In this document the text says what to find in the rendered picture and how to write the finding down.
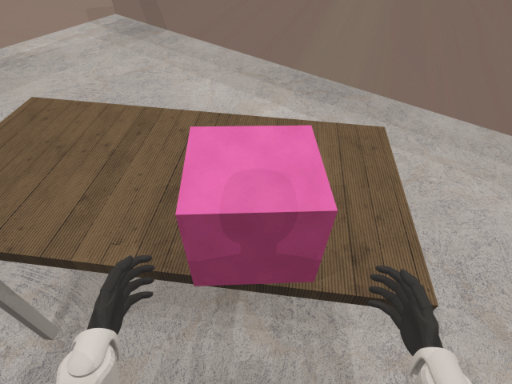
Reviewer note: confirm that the right robot forearm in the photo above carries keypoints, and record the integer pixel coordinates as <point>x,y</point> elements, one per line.
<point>435,365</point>

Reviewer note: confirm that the robot right hand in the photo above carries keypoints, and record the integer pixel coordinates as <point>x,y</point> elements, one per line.
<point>413,313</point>

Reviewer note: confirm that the carton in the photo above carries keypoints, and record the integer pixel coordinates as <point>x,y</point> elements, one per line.
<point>255,205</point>

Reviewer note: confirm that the robot left hand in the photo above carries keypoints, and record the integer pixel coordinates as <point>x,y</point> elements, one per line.
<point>114,301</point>

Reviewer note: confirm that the left robot forearm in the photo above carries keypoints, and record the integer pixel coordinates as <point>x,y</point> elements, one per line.
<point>93,359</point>

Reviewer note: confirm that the table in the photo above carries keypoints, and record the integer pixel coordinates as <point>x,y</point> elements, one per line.
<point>84,185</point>

